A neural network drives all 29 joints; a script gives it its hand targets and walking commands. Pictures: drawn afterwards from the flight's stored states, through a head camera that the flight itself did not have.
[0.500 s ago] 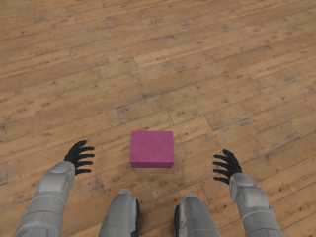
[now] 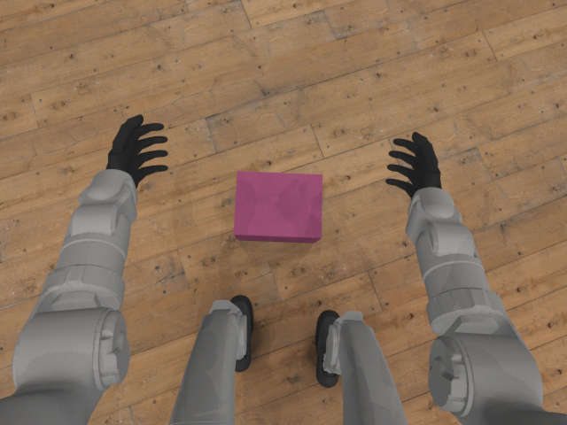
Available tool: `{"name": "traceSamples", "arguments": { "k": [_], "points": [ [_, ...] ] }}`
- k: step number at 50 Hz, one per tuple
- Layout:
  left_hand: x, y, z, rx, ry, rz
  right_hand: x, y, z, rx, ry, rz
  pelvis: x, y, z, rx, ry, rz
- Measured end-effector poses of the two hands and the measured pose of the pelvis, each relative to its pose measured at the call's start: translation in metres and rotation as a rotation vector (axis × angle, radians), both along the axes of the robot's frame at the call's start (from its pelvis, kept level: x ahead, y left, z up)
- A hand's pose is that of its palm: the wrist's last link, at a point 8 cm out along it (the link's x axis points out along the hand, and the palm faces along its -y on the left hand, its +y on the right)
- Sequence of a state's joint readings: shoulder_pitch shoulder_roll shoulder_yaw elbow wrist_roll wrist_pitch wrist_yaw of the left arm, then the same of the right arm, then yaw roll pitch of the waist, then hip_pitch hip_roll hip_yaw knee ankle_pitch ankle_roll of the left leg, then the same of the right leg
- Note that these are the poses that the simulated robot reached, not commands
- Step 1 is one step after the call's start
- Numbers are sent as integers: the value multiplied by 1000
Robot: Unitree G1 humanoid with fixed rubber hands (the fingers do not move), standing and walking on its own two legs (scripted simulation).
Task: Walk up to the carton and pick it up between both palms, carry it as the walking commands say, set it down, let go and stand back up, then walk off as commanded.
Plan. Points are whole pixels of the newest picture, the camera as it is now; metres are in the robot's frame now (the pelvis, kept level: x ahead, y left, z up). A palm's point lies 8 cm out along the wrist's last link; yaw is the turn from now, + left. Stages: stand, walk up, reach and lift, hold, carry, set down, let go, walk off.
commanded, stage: reach and lift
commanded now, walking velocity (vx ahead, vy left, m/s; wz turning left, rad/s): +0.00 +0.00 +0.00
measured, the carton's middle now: (278, 209) +0.48 +0.03 -0.59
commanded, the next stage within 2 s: none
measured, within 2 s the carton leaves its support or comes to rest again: neither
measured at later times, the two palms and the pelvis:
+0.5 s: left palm (139, 140) +0.49 +0.25 -0.13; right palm (414, 153) +0.50 -0.17 -0.13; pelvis +0.01 +0.00 -0.03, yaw -1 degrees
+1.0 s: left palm (173, 172) +0.49 +0.25 -0.30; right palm (379, 183) +0.49 -0.17 -0.30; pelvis -0.04 +0.00 -0.18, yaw -1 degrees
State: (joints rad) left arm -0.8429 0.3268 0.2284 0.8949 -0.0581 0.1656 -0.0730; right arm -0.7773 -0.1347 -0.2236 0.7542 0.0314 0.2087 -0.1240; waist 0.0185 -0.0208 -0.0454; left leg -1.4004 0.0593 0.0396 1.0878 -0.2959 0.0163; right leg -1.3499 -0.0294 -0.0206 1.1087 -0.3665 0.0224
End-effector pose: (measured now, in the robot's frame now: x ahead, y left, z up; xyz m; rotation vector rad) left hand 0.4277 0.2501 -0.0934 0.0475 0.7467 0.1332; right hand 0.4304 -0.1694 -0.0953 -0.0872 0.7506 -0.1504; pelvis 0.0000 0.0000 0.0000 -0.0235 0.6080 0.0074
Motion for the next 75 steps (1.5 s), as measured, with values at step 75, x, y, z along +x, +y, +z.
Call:
{"name": "traceSamples", "arguments": {
  "k": [75],
  "points": [
    [54,-13,-344,12,-26,61,58,5,-339,15,-22,12,-47,-3,-269,-16,85,-12]
  ]
}}
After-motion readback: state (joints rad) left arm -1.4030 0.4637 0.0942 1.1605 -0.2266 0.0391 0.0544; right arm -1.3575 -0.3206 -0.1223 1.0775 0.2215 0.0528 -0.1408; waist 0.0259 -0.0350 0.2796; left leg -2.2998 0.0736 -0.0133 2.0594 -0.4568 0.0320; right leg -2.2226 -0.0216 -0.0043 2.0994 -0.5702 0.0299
